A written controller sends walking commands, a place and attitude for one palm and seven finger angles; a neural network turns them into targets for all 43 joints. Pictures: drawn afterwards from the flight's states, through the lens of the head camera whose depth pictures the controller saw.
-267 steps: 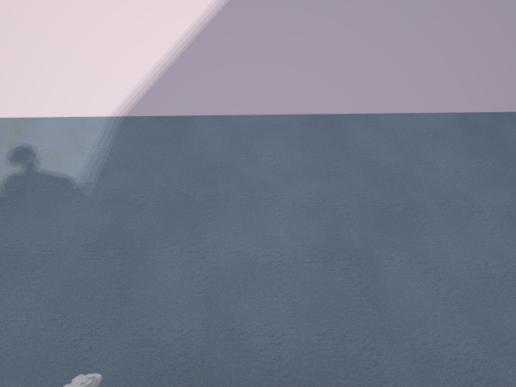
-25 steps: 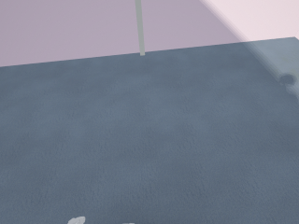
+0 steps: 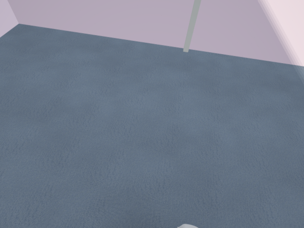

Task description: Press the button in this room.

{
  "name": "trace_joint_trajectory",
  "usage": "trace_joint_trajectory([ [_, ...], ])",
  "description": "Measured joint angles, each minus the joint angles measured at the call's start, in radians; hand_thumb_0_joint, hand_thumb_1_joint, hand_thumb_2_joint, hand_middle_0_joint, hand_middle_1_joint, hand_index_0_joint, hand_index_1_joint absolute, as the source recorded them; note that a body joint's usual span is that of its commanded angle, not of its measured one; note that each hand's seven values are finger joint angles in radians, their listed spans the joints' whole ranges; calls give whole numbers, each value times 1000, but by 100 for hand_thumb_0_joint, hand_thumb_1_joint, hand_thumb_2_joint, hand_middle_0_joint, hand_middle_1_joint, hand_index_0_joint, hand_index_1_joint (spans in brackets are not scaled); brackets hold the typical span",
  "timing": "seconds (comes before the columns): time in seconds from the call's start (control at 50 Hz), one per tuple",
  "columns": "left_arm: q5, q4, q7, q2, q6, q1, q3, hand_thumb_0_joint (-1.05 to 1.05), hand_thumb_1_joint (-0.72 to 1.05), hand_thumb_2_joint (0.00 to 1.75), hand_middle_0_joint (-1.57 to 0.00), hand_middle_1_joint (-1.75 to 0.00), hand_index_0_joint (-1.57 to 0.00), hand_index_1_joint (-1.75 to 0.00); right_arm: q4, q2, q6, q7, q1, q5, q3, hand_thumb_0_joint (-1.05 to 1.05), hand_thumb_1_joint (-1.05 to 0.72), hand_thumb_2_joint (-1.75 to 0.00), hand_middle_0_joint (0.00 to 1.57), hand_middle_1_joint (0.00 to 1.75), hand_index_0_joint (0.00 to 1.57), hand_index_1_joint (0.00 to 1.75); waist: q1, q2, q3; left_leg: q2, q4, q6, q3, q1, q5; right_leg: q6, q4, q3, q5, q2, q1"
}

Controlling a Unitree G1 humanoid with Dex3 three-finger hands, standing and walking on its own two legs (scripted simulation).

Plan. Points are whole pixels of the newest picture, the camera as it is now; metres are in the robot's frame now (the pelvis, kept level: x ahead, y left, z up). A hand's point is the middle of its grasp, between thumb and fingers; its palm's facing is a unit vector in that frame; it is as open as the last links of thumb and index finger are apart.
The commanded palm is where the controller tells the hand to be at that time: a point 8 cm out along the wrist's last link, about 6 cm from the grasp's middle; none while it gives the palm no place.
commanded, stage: turn or walk to find it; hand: left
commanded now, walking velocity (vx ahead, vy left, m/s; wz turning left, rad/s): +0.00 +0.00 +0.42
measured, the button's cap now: out of the picture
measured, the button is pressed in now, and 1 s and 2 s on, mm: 0 0 0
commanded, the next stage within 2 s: none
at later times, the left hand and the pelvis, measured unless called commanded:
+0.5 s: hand out of the picture +0.02 +0.15 -0.14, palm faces +0.24 -0.93 -0.28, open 7.4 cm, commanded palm none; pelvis -0.03 -0.05 +0.01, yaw +13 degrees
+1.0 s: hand out of the picture -0.11 +0.20 -0.16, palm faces +0.47 -0.84 -0.26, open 7.4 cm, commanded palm none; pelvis -0.06 -0.02 +0.00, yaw +25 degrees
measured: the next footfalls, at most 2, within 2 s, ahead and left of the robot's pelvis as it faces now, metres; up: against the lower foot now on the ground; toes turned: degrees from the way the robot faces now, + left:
right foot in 0.30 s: +0.03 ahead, -0.13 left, +0.00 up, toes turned +4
left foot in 0.76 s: -0.07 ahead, +0.10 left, +0.00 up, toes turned +26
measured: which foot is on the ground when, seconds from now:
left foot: down 0.00-0.30, up 0.32-0.74, down 0.76-1.00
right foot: up 0.00-0.28, down 0.30-0.76, up 0.78-1.00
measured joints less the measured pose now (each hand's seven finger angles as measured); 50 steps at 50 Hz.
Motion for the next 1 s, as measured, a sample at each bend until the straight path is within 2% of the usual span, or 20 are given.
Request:
trace_joint_trajectory([
  [0.06, -2, -15, -2, -3, -8, -17, -1, 1, 91, 90, -19, -30, -20, -30, 1, 7, -3, -2, 6, 1, 5, 0, -90, -89, 20, 30, 20, 30, -4, 15, -6, -10, -49, 5, -23, 10, 37, 9, -12, 17, 23, 14, -2],
  [0.16, -5, -45, 0, -23, -14, -55, -7, 1, 91, 90, -19, -30, -20, -30, 2, 9, 4, 1, 24, -2, 1, 0, -90, -89, 20, 30, 20, 30, -21, 39, -15, -29, -74, 1, -59, 2, 68, 12, -114, 34, 10, 35, 33],
  [0.24, -9, -70, 2, -49, -24, -82, -17, 1, 91, 90, -19, -30, -20, -30, 6, -2, 14, 4, 41, -6, -9, 0, -90, -89, 20, 30, 20, 30, -40, 63, -19, -41, -57, -13, -90, -25, 76, 1, -268, 35, 16, 59, 97],
  [0.28, -11, -85, 3, -60, -36, -86, -23, 1, 91, 90, -19, -30, -20, -30, 7, -10, 20, 5, 54, -4, -16, 0, -90, -89, 20, 30, 20, 30, -44, 72, -24, -49, -29, -26, -105, -49, 71, -5, -407, 27, 88, 69, 155],
  [0.3, -9, -91, 4, -66, -46, -85, -26, 1, 91, 90, -20, -30, -20, -30, 7, -15, 22, 7, 62, 0, -20, 0, -90, -89, 20, 30, 20, 30, -44, 79, -28, -52, 0, -34, -112, -68, 61, -20, -475, 20, 125, 72, 181],
  [0.32, -4, -91, 6, -78, -54, -87, -30, 1, 91, 90, -20, -30, -20, -30, 11, -24, 26, 7, 64, 3, -26, 0, -90, -89, 20, 30, 20, 30, -45, 97, -22, -49, 57, -40, -122, -91, -1, -46, -475, 7, 137, 78, 183],
  [0.36, -1, -98, 6, -93, -59, -79, -37, 1, 91, 90, -20, -30, -20, -30, 18, -34, 42, 9, 75, 0, -36, 0, -90, -89, 20, 30, 20, 30, -47, 103, -23, -58, 245, -47, -115, -156, -133, -84, -467, -18, 138, 69, 187],
  [0.38, -1, -100, 7, -99, -59, -71, -39, 1, 91, 90, -20, -30, -20, -30, 22, -39, 49, 11, 80, -1, -40, 0, -90, -89, 20, 30, 20, 30, -45, 101, -24, -58, 347, -50, -105, -187, -153, -94, -476, -26, 141, 62, 195],
  [0.44, 0, -92, 9, -111, -57, -53, -44, 1, 91, 90, -20, -30, -20, -30, 32, -54, 56, 19, 89, -4, -49, 0, -90, -89, 20, 30, 20, 30, -49, 101, -23, -30, 556, -68, -80, -243, -113, -99, -518, -54, 161, 48, 225],
  [0.5, 2, -79, 10, -114, -58, -39, -45, 1, 91, 90, -20, -30, -20, -30, 40, -61, 59, 21, 98, -4, -52, 0, -90, -90, 20, 30, 19, 30, -51, 91, -20, 5, 602, -87, -67, -242, -88, -99, -539, -83, 171, 33, 239],
  [0.58, 7, -64, 7, -109, -61, -24, -44, 1, 91, 90, -20, -30, -20, -30, 55, -61, 65, 20, 94, -3, -47, 0, -91, -90, 19, 30, 19, 30, -39, 73, -12, 36, 500, -101, -49, -187, -126, -96, -540, -118, 172, 10, 238],
  [0.68, 12, -44, 4, -82, -59, -6, -34, 1, 90, 90, -20, -30, -21, -30, 56, -50, 57, 17, 56, 6, -32, 1, -91, -90, 19, 30, 19, 30, -11, 43, 4, 43, 290, -93, -6, -94, -175, -79, -503, -157, 161, -21, 212],
  [0.74, 8, -29, 4, -57, -50, 7, -23, 1, 90, 90, -20, -30, -21, -30, 36, -43, 37, 16, 32, 9, -22, 1, -91, -90, 19, 30, 19, 30, -6, 28, 5, 36, 94, -80, 26, -13, -83, -57, -445, -182, 137, -44, 182],
  [0.76, 3, -27, 3, -48, -44, 15, -19, 1, 90, 90, -20, -30, -21, -30, 27, -44, 26, 17, 29, 7, -21, 0, -91, -90, 19, 30, 19, 30, -5, 28, -2, 36, 36, -59, 23, 4, -20, -47, -405, -189, 121, -50, 160],
  [0.78, 0, -22, 3, -33, -34, 16, -14, 1, 91, 90, -20, -30, -20, -30, 23, -34, 19, 16, 17, 6, -19, 0, -91, -90, 19, 30, 19, 30, 1, 7, 3, 24, 50, -41, 29, -5, -17, -33, -341, -162, 55, -58, 131],
  [0.82, 1, -7, 7, -13, -9, 16, -7, 1, 91, 90, -20, -30, -20, -30, 13, -17, 8, 12, 3, 2, -11, 0, -91, -90, 19, 30, 19, 30, 7, -11, 3, 14, 68, -19, 32, -11, -47, -18, -184, -87, -48, -37, 68],
  [0.88, 0, 5, 2, -4, 3, 3, -2, 1, 91, 90, -20, -30, -20, -30, 4, -5, 2, 1, -2, -1, -2, 0, -90, -90, 20, 30, 20, 30, 2, -2, -4, 7, 23, -11, 10, 3, -31, -6, -31, -27, -25, -4, 8],
  [0.92, -2, -3, -2, -5, -3, -6, -3, 1, 91, 90, -20, -30, -20, -30, 4, -2, 0, -1, -4, -1, 3, 0, -90, -89, 20, 30, 20, 30, 2, 8, -6, 1, -14, -9, -5, 12, -4, 2, -12, -8, -1, 7, -3],
  [1.0, -5, -30, -3, -18, -12, -29, -9, 1, 91, 90, -19, -30, -20, -30, 2, -2, 1, 0, -1, -1, 4, 0, -90, -89, 20, 30, 20, 30, -5, 31, -10, -10, -53, -7, -34, 16, 29, 11, -81, 15, 2, 24, 16],
])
